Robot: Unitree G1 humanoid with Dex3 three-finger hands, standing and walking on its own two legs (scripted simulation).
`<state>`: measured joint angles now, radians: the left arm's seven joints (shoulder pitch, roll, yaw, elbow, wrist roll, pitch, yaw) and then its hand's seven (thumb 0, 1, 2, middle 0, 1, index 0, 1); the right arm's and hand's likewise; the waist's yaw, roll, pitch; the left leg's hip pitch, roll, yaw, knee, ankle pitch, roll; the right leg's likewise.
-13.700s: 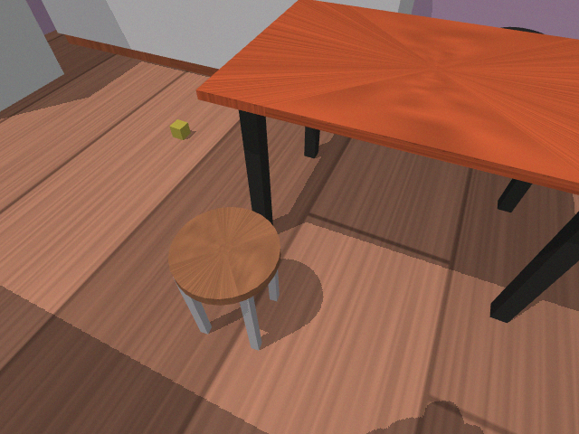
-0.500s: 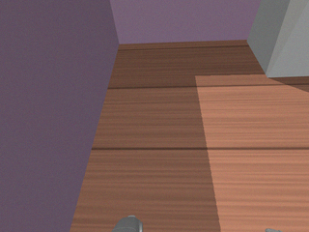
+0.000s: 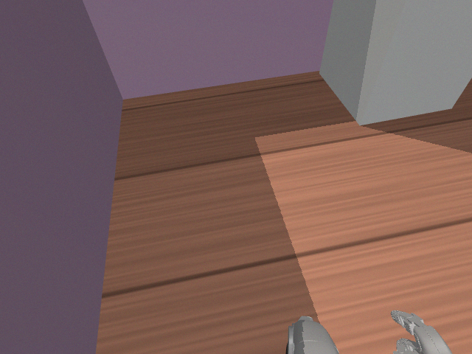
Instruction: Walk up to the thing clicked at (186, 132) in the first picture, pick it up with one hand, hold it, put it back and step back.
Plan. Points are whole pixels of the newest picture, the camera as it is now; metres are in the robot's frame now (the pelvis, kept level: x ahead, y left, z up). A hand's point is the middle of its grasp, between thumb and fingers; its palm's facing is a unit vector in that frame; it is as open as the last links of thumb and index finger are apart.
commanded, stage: walk up
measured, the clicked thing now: out of the picture +0.38 -1.42 -0.73
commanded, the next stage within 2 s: none
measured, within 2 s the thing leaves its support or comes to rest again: neither
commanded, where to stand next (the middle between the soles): +0.26 +0.05 m, yaw -95 degrees
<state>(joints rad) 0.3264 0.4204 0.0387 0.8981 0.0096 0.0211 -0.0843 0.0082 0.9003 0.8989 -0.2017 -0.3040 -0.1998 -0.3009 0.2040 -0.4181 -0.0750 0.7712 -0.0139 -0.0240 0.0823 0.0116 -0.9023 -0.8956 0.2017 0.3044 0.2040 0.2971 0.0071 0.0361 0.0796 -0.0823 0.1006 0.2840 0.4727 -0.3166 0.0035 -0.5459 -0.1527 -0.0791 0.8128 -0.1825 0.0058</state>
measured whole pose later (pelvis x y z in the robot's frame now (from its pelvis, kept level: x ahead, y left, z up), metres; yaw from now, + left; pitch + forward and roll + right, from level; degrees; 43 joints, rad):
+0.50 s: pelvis +0.20 +0.09 -0.04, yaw -26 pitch -1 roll -1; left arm 0.42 0.46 0.05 0.72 0.03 -0.03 0.06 0.01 0.89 0.90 -0.21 -0.31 -0.21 -0.30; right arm 0.08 -0.50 -0.10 0.71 -0.01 0.06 0.08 0.01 -0.91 -0.90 0.20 0.30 0.20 0.30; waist 0.05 0.09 0.13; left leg -0.52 0.04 -0.09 0.79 -0.27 -0.02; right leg -0.41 -0.02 0.32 0.79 -0.38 0.08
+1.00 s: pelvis +0.23 +0.18 -0.01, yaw -57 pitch +0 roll -1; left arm 0.20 0.46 0.07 0.74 0.03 0.07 -0.10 0.01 0.90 0.90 -0.20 -0.30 -0.20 -0.30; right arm 0.28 -0.51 -0.11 0.80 -0.01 -0.02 0.02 0.01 -0.90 -0.90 0.20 0.30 0.20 0.30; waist -0.06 0.02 0.12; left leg -0.36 0.26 0.41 0.64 -0.24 0.04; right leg -0.38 -0.08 -0.01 0.83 -0.43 -0.02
